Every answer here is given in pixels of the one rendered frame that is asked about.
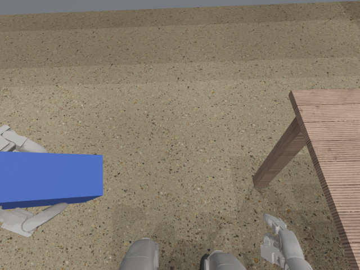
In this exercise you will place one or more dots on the left robot hand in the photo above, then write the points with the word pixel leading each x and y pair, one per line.
pixel 19 220

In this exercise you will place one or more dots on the robot right thigh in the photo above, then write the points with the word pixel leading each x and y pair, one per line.
pixel 222 261

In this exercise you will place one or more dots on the right robot hand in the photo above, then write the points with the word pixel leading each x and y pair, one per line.
pixel 277 250

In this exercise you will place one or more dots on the sponge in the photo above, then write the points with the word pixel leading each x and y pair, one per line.
pixel 30 179

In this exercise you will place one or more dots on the table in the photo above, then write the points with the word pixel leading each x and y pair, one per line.
pixel 328 122

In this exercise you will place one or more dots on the robot thigh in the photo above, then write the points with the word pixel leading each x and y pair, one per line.
pixel 142 255
pixel 222 261

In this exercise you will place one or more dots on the robot left thigh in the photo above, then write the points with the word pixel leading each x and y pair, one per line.
pixel 142 255

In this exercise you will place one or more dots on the robot right forearm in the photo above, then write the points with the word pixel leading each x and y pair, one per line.
pixel 296 264

